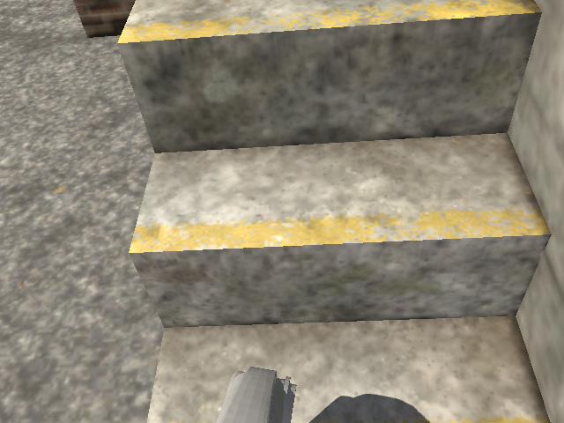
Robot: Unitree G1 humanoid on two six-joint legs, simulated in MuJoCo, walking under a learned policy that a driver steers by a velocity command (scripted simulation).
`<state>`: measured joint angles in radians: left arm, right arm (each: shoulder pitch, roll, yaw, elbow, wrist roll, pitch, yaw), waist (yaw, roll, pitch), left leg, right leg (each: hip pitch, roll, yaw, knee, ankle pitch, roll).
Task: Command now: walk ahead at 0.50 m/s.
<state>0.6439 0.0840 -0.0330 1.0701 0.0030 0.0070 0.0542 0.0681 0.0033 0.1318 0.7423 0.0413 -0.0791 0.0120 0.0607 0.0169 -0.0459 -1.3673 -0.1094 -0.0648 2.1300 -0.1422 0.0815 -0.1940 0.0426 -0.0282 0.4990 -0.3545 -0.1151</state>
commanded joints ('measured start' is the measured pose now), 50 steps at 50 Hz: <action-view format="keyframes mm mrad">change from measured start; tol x64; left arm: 1 39 191 12 -31 -54 11 39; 10 -731 -76 -34 -486 55 -134 -131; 50 -164 216 79 -291 48 26 6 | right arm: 1 -496 -36 38 -322 7 -32 -25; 7 523 -453 -160 55 -97 81 -14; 50 255 -364 -163 61 -13 70 -7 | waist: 1 -29 -198 -5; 50 -27 69 -114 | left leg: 1 599 49 385 -599 -165 -18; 8 1174 391 -1079 -1714 -597 495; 15 293 189 115 -1801 -238 100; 24 1044 303 134 -1602 909 49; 32 501 -38 -266 -42 -422 -201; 48 994 141 138 -1877 40 -98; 50 1444 341 -62 -1670 838 -104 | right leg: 1 -411 -167 102 -567 697 13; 5 180 -368 80 65 2809 -85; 7 -308 -199 108 662 1965 -73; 8 -684 82 216 1496 413 18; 10 -1207 117 462 2194 -75 -23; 20 -1062 -1 153 1843 62 129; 27 -21 -80 -22 109 344 111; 31 313 -530 401 131 2518 -74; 34 299 -515 341 23 1380 -163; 50 -115 -200 -72 31 54 125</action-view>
